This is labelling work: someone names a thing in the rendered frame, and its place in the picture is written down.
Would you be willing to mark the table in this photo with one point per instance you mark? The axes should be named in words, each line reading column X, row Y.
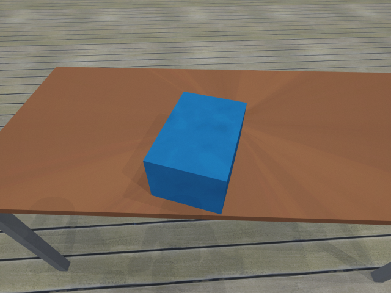
column 315, row 147

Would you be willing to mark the carton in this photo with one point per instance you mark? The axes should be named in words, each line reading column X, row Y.
column 191, row 160

